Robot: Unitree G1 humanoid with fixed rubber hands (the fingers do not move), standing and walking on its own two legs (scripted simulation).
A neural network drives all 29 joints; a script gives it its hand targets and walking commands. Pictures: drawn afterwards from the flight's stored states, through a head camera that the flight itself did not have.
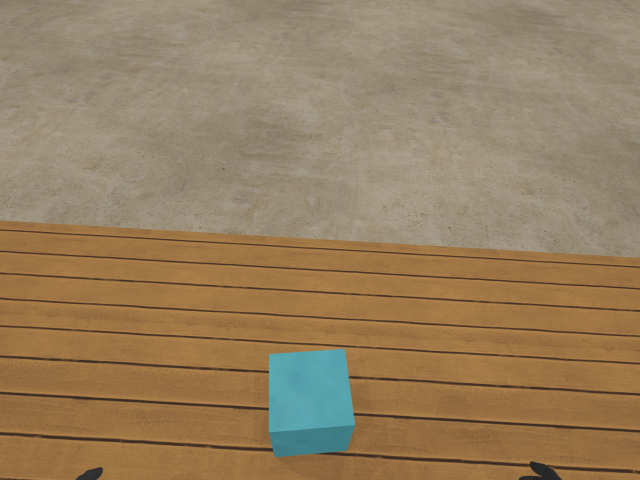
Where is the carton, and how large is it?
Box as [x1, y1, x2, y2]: [269, 349, 354, 456]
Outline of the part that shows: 344,349 269,354 269,434 275,456 346,450 354,426 354,420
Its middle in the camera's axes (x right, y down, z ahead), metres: -0.04 +0.46 +1.10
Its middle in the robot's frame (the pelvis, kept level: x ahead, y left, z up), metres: +0.43 +0.01 -0.66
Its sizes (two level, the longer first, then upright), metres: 0.210 0.200 0.250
